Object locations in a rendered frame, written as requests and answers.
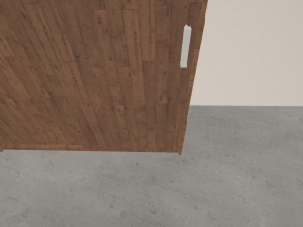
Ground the handle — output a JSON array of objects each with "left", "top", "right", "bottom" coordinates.
[{"left": 180, "top": 24, "right": 192, "bottom": 68}]

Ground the wardrobe door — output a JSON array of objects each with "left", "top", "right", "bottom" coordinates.
[
  {"left": 7, "top": 0, "right": 203, "bottom": 152},
  {"left": 0, "top": 0, "right": 82, "bottom": 145}
]

